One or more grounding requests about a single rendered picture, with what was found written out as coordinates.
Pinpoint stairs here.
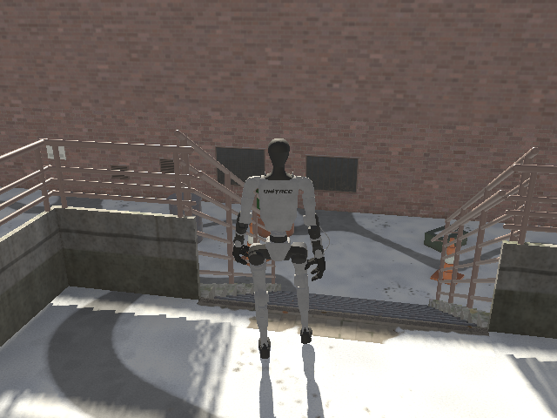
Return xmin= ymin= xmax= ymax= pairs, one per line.
xmin=214 ymin=291 xmax=477 ymax=327

